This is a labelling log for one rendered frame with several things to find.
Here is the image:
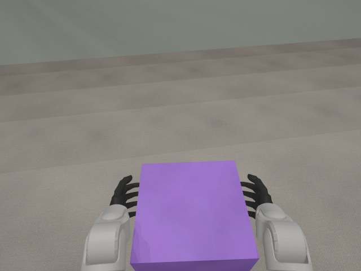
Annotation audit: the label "carton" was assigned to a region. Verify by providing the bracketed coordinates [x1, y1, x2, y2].
[130, 160, 259, 271]

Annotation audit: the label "right robot forearm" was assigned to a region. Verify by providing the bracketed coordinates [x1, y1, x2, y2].
[256, 203, 314, 271]

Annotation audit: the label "robot left hand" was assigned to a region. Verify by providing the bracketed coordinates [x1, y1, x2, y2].
[110, 175, 139, 218]

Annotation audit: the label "robot right hand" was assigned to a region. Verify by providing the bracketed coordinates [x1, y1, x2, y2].
[240, 174, 273, 219]

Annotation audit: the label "left robot forearm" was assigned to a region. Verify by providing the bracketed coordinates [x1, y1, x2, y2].
[81, 204, 130, 271]

